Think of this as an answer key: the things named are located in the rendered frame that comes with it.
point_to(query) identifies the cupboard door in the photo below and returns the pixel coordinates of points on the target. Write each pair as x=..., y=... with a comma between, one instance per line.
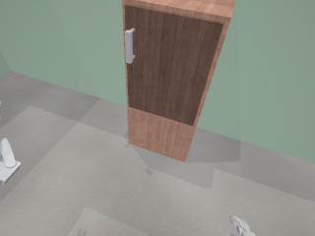
x=173, y=58

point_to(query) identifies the right robot hand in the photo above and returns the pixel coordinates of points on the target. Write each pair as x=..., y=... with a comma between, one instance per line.
x=241, y=226

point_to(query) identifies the left robot hand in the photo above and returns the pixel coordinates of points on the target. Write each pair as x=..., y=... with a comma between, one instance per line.
x=8, y=166

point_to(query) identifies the handle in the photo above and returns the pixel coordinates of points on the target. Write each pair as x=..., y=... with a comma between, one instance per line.
x=129, y=46

